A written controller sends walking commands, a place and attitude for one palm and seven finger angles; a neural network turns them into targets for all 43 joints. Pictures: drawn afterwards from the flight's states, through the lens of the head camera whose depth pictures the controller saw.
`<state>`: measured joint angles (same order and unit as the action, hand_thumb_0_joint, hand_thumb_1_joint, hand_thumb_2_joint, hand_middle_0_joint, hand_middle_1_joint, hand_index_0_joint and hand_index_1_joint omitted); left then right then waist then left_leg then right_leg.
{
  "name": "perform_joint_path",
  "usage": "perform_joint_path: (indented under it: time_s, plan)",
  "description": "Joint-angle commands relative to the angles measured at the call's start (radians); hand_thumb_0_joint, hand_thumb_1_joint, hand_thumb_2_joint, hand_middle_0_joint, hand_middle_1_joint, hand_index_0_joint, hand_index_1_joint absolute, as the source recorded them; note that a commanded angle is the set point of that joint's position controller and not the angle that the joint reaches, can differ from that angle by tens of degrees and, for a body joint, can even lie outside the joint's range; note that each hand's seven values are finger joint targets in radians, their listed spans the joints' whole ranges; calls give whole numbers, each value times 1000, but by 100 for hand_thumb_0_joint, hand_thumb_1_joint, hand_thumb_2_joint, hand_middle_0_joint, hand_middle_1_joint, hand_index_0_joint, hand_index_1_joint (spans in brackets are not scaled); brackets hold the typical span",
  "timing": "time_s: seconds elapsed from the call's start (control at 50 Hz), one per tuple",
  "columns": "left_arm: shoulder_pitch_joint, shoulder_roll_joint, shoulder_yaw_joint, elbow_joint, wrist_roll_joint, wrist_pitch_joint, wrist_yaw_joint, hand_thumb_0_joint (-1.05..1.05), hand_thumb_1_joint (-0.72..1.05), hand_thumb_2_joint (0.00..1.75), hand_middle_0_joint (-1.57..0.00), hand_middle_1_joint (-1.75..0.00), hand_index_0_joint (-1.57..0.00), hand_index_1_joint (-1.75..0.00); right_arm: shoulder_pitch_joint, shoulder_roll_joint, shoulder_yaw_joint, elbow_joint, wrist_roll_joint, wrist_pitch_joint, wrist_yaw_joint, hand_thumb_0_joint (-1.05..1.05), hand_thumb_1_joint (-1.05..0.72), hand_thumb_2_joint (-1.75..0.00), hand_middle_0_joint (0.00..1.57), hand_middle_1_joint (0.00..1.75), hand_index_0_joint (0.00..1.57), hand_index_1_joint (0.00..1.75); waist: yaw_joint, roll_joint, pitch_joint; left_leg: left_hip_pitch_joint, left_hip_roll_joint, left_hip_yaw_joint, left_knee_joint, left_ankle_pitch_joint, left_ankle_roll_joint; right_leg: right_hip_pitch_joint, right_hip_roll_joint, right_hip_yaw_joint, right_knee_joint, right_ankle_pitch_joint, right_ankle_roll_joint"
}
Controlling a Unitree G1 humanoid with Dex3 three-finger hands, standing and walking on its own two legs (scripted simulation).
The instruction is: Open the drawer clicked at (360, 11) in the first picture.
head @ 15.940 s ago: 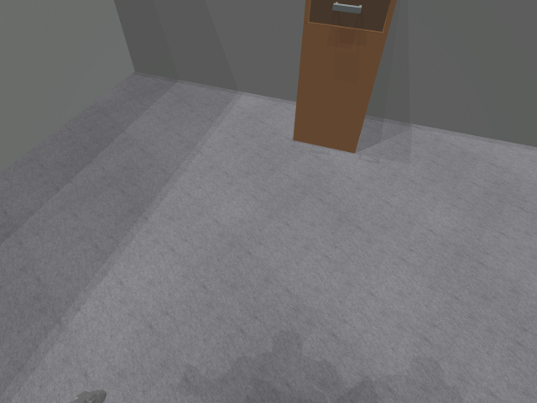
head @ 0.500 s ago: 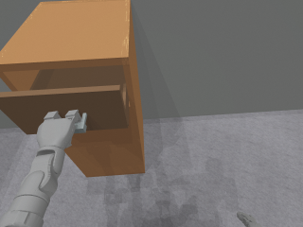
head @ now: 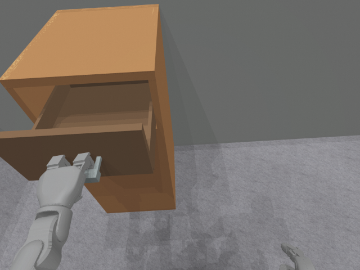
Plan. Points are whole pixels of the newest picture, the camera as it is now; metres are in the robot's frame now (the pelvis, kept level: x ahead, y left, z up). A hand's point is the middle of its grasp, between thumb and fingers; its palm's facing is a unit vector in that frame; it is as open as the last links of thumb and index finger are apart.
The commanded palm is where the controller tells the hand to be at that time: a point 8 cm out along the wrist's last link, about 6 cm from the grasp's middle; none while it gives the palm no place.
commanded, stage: pull the drawer open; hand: left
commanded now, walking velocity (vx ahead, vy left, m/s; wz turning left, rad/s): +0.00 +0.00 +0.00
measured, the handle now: (74, 169) +0.33 +0.27 +0.05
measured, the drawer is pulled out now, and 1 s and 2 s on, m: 0.17 0.27 0.30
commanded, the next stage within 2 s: open the thumb to release the handle in 1.58 s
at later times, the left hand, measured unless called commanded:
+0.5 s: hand (69, 216) +0.23 +0.25 +0.02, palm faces +0.02 -0.09 -1.00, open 5.6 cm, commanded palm +0.20 +0.25 +0.08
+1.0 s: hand (62, 241) +0.18 +0.25 +0.02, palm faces +0.00 -0.09 -1.00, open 5.7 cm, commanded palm +0.14 +0.24 +0.08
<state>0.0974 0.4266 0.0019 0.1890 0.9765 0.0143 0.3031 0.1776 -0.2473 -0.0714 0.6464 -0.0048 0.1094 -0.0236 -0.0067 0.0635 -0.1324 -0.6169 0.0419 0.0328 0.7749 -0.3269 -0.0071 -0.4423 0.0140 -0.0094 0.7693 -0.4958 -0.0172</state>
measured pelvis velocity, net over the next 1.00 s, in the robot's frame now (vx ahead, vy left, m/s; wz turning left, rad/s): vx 0.00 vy -0.01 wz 0.00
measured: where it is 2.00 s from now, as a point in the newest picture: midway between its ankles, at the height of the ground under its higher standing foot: outside the picture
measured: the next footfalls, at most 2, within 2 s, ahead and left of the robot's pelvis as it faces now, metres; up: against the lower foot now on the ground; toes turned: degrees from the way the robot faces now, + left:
none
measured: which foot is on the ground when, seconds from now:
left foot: down 0.00-1.00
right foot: down 0.00-1.00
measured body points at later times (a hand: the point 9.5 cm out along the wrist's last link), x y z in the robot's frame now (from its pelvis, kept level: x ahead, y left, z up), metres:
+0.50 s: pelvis -0.01 +0.00 +0.00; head +0.01 -0.03 +0.45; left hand +0.22 +0.25 +0.08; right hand +0.18 -0.24 -0.11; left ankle +0.03 +0.13 -0.71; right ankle -0.07 -0.11 -0.71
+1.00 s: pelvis +0.00 -0.01 -0.01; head +0.02 -0.04 +0.44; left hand +0.18 +0.25 +0.08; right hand +0.19 -0.24 -0.11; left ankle +0.03 +0.13 -0.71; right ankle -0.07 -0.11 -0.71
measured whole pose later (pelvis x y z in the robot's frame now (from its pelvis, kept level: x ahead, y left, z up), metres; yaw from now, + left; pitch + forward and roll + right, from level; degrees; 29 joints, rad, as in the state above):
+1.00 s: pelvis +0.00 -0.01 -0.01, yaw +0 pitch +8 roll +0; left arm 0.51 0.41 0.02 -0.16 0.97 0.01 0.33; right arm 0.13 -0.23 -0.04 0.59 -0.03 0.09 0.01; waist 0.04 0.06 -0.13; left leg -0.62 0.04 0.03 0.81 -0.34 -0.02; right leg -0.45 0.02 -0.01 0.83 -0.52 -0.03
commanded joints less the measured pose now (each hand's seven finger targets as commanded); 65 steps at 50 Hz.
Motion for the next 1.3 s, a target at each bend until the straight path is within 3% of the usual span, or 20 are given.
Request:
perform_joint_path:
  time_s: [0.0, 0.08, 0.16, 0.18, 0.26, 0.28, 0.36, 0.38, 0.44, 0.46, 0.62, 0.7, 0.74, 0.82, 0.88, 0.9, 0.98, 1.04, 1.06, 1.28]
  plan:
    - [-156, 189, 105, -253, 0, 0, 54, 0, 90, 90, -40, -135, -40, -135, -108, -109, -22, -144, 1, -44, -12, 0, -90, -90, 20, 30, 20, 30, 34, 3, -232, 324, -56, 1, -44, 347, 42, -49, 40, -28, -88, 513, -5]
    - [-142, 170, 84, -245, 0, 7, 46, 0, 90, 90, -40, -135, -40, -135, -115, -104, -20, -145, 0, -47, -17, 0, -90, -90, 20, 30, 20, 30, 32, 7, -196, 325, -55, -4, -52, 322, 42, -60, 41, -31, -94, 470, -7]
    - [-48, 169, 96, -300, 1, 2, 38, 0, 90, 90, -40, -135, -40, -135, -145, -94, -12, -161, -5, -51, -11, 0, -90, -90, 20, 30, 20, 30, 64, -3, -244, 349, -55, -1, -53, 355, 41, -28, 37, -26, -93, 501, -7]
    - [-27, 151, 79, -304, -4, 1, 35, 0, 90, 90, -40, -135, -40, -135, -140, -96, -14, -165, -5, -54, -10, 0, -90, -90, 20, 30, 20, 30, 53, -1, -206, 332, -56, -4, -51, 360, 42, -31, 38, -28, -91, 515, -7]
    - [38, 182, 122, -338, -2, -4, 34, 0, 90, 90, -40, -135, -40, -135, -167, -93, -2, -171, -8, -54, -7, 0, -90, -90, 20, 30, 20, 30, 73, -18, -211, 320, -59, 0, -56, 338, 39, -15, 32, -20, -95, 520, -3]
    - [60, 169, 111, -326, -6, -2, 34, 0, 90, 90, -40, -135, -40, -135, -160, -92, -5, -172, -8, -57, -9, 0, -90, -90, 20, 30, 20, 30, 63, -18, -173, 303, -61, 0, -54, 326, 41, -20, 33, -21, -96, 525, -4]
    - [61, 166, 115, -384, 8, -12, 48, 0, 90, 90, -40, -135, -40, -135, -177, -86, 1, -172, -11, -57, -4, 0, -90, -90, 20, 30, 20, 30, 70, 19, -193, 326, -57, -4, -55, 319, 35, -43, 33, -22, -92, 476, -7]
    - [79, 144, 95, -373, 6, -8, 51, 0, 90, 90, -40, -135, -40, -135, -166, -85, -6, -170, -12, -60, -5, 0, -90, -90, 20, 30, 20, 30, 58, 28, -164, 321, -56, -3, -54, 307, 38, -54, 35, -25, -96, 460, -8]
    - [93, 158, 114, -393, -1, -7, 59, 0, 90, 90, -40, -135, -40, -135, -166, -89, -4, -169, -14, -63, -7, 0, -90, -90, 20, 30, 20, 30, 61, -9, -188, 312, -56, -6, -54, 296, 35, -34, 33, -25, -94, 462, -9]
    - [123, 173, 136, -390, 2, -8, 60, 0, 90, 90, -40, -135, -40, -135, -180, -86, -1, -172, -13, -63, -6, 0, -90, -90, 20, 30, 20, 30, 76, -27, -184, 309, -59, -4, -52, 290, 36, -40, 31, -18, -96, 471, -5]
    - [227, 133, 103, -457, -6, -7, 69, 0, 90, 90, -40, -135, -40, -135, -177, -82, -4, -185, -15, -70, 1, 0, -90, -90, 20, 30, 20, 30, 73, -1, -170, 303, -57, -5, -42, 307, 36, -47, 30, -23, -79, 488, -6]
    - [288, 162, 140, -482, -6, -9, 69, 0, 90, 90, -40, -135, -40, -135, -183, -82, 2, -193, -16, -71, 7, 0, -90, -90, 20, 30, 20, 30, 89, -1, -173, 297, -57, -5, -38, 310, 34, -45, 28, -20, -75, 496, -5]
    - [302, 126, 104, -500, -11, -7, 67, 0, 90, 90, -40, -135, -40, -135, -174, -82, -1, -196, -17, -71, 11, 0, -90, -90, 20, 30, 20, 30, 72, -5, -167, 292, -53, -9, -37, 310, 35, -47, 28, -23, -72, 477, -7]
    - [396, 142, 130, -529, -11, -15, 72, 0, 90, 90, -40, -135, -40, -135, -173, -80, -2, -208, -21, -73, 16, 0, -90, -90, 20, 30, 20, 30, 88, -17, -169, 288, -54, -5, -23, 320, 39, -50, 26, -18, -64, 511, -4]
    - [438, 131, 122, -546, -16, -18, 72, 0, 90, 90, -40, -135, -40, -135, -174, -79, 0, -215, -20, -71, 23, 0, -90, -90, 20, 30, 20, 30, 82, -17, -139, 275, -51, -8, -17, 307, 41, -68, 25, -19, -61, 498, -3]
    - [439, 169, 161, -563, -16, -24, 76, 0, 90, 90, -40, -135, -40, -135, -176, -82, 5, -215, -24, -69, 23, 0, -90, -90, 20, 30, 20, 30, 94, -19, -162, 276, -53, -8, -15, 309, 37, -62, 24, -13, -58, 506, -3]
    - [525, 154, 160, -582, -17, -29, 84, 0, 90, 90, -40, -135, -40, -135, -169, -78, 2, -227, -24, -67, 29, 0, -90, -90, 20, 30, 20, 30, 94, 5, -143, 260, -52, -8, -3, 306, 40, -76, 25, -14, -49, 494, -6]
    - [541, 168, 180, -597, -23, -34, 92, 0, 90, 90, -40, -135, -40, -135, -167, -79, 5, -232, -26, -62, 28, 0, -90, -90, 20, 30, 20, 30, 91, -25, -148, 244, -53, -9, 6, 297, 38, -73, 21, -9, -46, 505, -4]
    - [538, 185, 200, -616, -16, -43, 97, 0, 90, 90, -40, -135, -40, -135, -176, -79, 8, -235, -30, -62, 30, 0, -90, -90, 20, 30, 20, 30, 103, -3, -162, 260, -54, -9, 14, 297, 36, -95, 21, 8, -44, 497, -6]
    - [702, 166, 217, -626, -34, -48, 128, 0, 90, 90, -40, -135, -40, -135, -174, -70, 1, -253, -26, -53, 34, 0, -90, -90, 20, 30, 20, 30, 110, -14, -131, 212, -47, -10, 31, 265, 39, -109, 23, -1, -28, 471, -5]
